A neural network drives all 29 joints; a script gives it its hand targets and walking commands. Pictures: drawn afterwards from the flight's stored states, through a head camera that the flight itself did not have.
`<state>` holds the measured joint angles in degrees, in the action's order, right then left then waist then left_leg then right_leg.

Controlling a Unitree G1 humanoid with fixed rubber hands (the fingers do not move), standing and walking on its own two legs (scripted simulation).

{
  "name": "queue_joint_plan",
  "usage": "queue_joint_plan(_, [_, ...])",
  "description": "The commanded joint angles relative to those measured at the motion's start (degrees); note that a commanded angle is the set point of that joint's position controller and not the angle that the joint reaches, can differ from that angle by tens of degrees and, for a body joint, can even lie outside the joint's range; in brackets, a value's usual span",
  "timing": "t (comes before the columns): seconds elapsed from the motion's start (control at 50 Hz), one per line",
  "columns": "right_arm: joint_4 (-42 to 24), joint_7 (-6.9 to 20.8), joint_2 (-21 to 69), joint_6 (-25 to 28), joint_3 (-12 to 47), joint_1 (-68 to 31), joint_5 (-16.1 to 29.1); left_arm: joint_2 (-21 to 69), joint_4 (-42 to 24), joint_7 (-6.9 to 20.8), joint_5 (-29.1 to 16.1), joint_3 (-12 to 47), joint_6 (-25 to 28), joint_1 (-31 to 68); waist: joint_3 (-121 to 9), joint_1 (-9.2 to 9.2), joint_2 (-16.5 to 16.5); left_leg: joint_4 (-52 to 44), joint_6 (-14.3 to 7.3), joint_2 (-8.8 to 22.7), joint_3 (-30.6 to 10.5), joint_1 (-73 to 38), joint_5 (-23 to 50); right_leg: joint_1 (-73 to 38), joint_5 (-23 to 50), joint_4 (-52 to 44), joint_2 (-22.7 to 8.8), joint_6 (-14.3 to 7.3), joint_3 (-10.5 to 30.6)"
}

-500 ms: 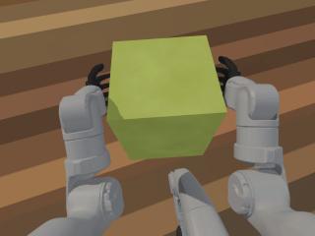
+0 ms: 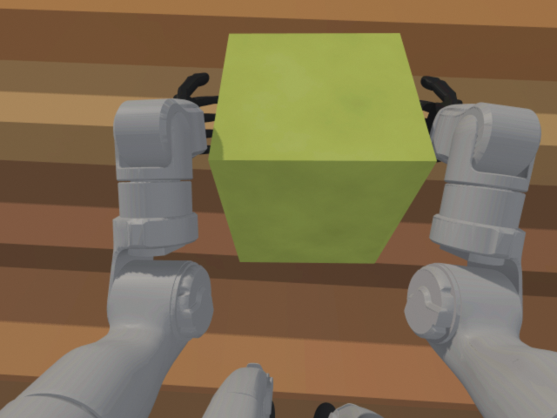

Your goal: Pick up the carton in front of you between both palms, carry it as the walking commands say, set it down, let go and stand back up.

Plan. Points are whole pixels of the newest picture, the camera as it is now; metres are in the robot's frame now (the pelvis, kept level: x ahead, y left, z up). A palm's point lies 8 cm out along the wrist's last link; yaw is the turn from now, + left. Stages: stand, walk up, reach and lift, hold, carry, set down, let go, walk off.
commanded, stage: carry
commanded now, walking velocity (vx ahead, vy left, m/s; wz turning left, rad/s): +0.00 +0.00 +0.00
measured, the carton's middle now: (310, 161) +0.41 +0.03 +0.12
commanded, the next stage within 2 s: none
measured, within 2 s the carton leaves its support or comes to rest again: neither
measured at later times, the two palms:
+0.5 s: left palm (237, 130) +0.43 +0.14 +0.15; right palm (459, 151) +0.43 -0.16 +0.14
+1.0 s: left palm (243, 158) +0.39 +0.12 +0.14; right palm (477, 183) +0.38 -0.18 +0.14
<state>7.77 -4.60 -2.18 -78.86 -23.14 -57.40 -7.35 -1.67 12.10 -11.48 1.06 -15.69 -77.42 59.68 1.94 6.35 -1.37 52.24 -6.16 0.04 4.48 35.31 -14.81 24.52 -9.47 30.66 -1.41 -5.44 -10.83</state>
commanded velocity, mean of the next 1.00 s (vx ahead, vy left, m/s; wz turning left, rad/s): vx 0.00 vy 0.00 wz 0.00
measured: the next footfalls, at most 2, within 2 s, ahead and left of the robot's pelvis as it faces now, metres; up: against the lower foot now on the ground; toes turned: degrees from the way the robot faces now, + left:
right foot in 0.30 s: +0.08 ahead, -0.10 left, +0.00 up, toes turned -6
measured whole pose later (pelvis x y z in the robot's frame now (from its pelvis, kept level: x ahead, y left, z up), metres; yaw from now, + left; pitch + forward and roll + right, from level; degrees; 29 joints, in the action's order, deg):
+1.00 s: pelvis +0.04 -0.02 +0.01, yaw -1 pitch +2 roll +0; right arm 14.8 -7.1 -0.7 -69.6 -12.1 -38.9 -2.8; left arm 0.6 13.5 -7.1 3.5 -11.6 -70.3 38.4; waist -5.8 0.0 0.1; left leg 29.2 -1.7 0.5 4.6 14.2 -16.5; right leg 15.5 -14.7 28.5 1.5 -3.9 -5.6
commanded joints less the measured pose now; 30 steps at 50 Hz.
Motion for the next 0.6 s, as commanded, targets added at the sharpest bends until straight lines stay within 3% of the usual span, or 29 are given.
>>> queue_joint_plan(0.0, [6.1,9.2,56.6,-0.6,31.5,-35.1,19.1,67.5,-0.4,17.8,-23.8,28.1,-1.7,38.0,-38.4,-5.47,-4.9,-29.2,0.9,-0.4,0.5,-18.5,22.0,-29.2,46.4,5.4,-6.1,-4.3,4.5])
queue_joint_plan(0.02, [7.7,9.9,58.7,-0.7,31.4,-35.0,20.5,67.0,0.5,18.0,-23.0,27.6,-1.6,37.4,-36.5,-6.00,-4.7,-39.5,2.5,1.7,-1.2,-22.4,23.8,-29.6,38.0,6.4,-6.4,-3.9,6.9])
queue_joint_plan(0.04, [9.5,10.5,60.2,-0.6,31.4,-34.2,21.9,66.4,3.1,17.9,-21.9,26.9,-1.3,35.9,-34.6,-6.03,0.3,-36.0,2.5,7.7,-6.8,-34.8,47.9,-18.1,13.0,11.0,-5.4,-1.4,8.1])
queue_joint_plan(0.06, [10.4,11.1,60.5,0.1,31.8,-33.6,22.6,65.4,3.7,17.9,-20.5,25.4,-1.1,34.1,-36.8,-6.51,9.6,-23.5,-1.9,16.2,-12.8,-48.7,78.7,-3.9,-7.8,12.0,-5.1,1.3,7.4])
queue_joint_plan(0.08, [9.4,11.7,62.3,0.3,32.8,-32.8,24.4,64.0,1.4,17.2,-19.2,25.7,-0.5,34.1,-36.1,-7.99,9.2,-22.4,-4.8,17.7,-14.0,-53.9,86.2,5.5,-15.6,15.0,-3.7,2.7,7.4])
queue_joint_plan(0.1, [5.8,12.2,64.6,0.9,34.4,-38.6,27.3,62.6,0.5,16.6,-17.8,24.9,-0.2,35.8,-34.9,-8.76,6.9,-23.1,-5.2,16.7,-14.3,-54.1,86.8,7.9,-16.8,17.6,-1.8,3.0,7.8])
queue_joint_plan(0.14, [-0.5,12.2,65.8,1.6,36.5,-45.4,31.2,62.0,-2.1,15.7,-17.6,25.0,-0.1,37.1,-33.0,-8.34,4.3,-24.7,-3.6,15.9,-12.8,-49.3,83.3,5.4,-13.1,17.4,-0.9,2.7,8.5])
queue_joint_plan(0.18, [-4.4,11.6,65.8,1.8,38.5,-48.8,33.1,61.3,-2.8,15.0,-17.5,25.6,-0.4,36.2,-32.9,-7.50,5.6,-25.5,-1.9,14.1,-9.5,-44.5,76.5,-0.9,-9.0,12.1,-0.1,2.4,7.8])
queue_joint_plan(0.24, [-3.9,10.8,64.8,1.7,37.9,-44.5,31.9,61.4,-1.0,14.6,-17.5,26.2,-0.8,31.9,-34.7,-6.81,7.8,-24.0,-1.2,11.4,-6.4,-44.1,72.6,-9.2,-0.6,-1.2,1.0,1.9,5.0])
queue_joint_plan(0.28, [-1.4,10.8,64.5,1.8,36.9,-39.6,30.3,62.4,0.9,15.0,-17.7,26.3,-0.6,29.5,-36.4,-6.13,8.1,-22.4,-0.7,10.3,-7.2,-44.5,66.7,-14.6,7.0,-8.6,-0.3,1.2,5.8])
queue_joint_plan(0.3, [0.3,10.9,64.3,2.1,36.6,-37.6,29.5,63.3,1.9,15.5,-17.8,26.5,-0.4,28.7,-36.1,-5.93,6.6,-21.0,-0.4,9.9,-7.3,-41.4,57.4,-18.2,14.7,-10.2,-2.2,0.2,7.7])
queue_joint_plan(0.32, [1.9,11.0,64.4,2.3,36.1,-36.3,28.8,63.5,3.2,15.9,-17.7,26.6,0.1,28.5,-36.8,-6.34,1.7,-19.1,1.1,8.7,-6.1,-34.4,44.0,-25.1,36.8,-4.0,-5.9,-1.3,10.2])
queue_joint_plan(0.34, [3.4,10.9,64.7,2.7,35.8,-34.7,27.9,64.0,4.7,16.3,-17.7,26.9,0.7,27.7,-38.0,-6.95,-1.7,-20.1,2.4,8.0,-5.8,-29.5,28.7,-28.7,52.4,-0.5,-9.8,-3.1,12.2])
queue_joint_plan(0.36, [4.0,10.9,65.0,3.1,35.6,-33.9,27.2,65.2,5.6,16.8,-18.1,26.9,1.4,27.0,-37.1,-7.08,-2.8,-22.7,2.8,7.5,-6.0,-27.8,20.8,-28.0,55.3,0.1,-11.3,-3.8,12.7])
queue_joint_plan(0.38, [4.7,11.0,65.6,3.6,35.6,-33.4,26.7,66.3,5.8,17.4,-18.4,27.0,2.3,26.5,-35.7,-6.87,-2.6,-24.1,2.4,7.2,-5.6,-28.4,20.9,-25.5,51.7,0.1,-11.0,-3.6,12.8])
queue_joint_plan(0.44, [4.9,11.3,68.2,5.9,36.7,-32.2,26.6,68.9,2.4,18.3,-19.7,29.0,4.8,27.4,-33.8,-6.74,-0.1,-22.9,-0.3,8.3,-5.3,-33.1,31.9,-18.5,34.2,-1.0,-8.8,-1.7,12.5])
queue_joint_plan(0.48, [3.4,11.3,69.0,7.4,38.0,-31.2,27.2,69.5,-1.1,18.1,-20.7,30.8,6.1,28.5,-34.0,-6.53,0.5,-22.0,-1.1,8.6,-5.4,-32.1,28.0,-19.1,29.0,-2.0,-8.5,-1.6,12.6])
queue_joint_plan(0.52, [0.8,11.0,69.2,8.6,39.7,-30.7,27.9,69.6,-4.7,17.7,-21.7,33.1,7.1,29.3,-34.0,-6.43,0.5,-23.0,-0.9,8.2,-5.8,-29.9,21.0,-20.6,28.6,-1.6,-8.8,-2.1,13.0])
queue_joint_plan(0.58, [-3.2,10.4,68.9,9.6,42.8,-29.9,29.1,69.1,-9.1,17.1,-22.9,36.3,8.1,28.4,-33.8,-6.25,-0.1,-23.2,-0.9,7.7,-5.7,-29.1,16.5,-21.2,27.6,-2.2,-8.9,-2.3,13.8])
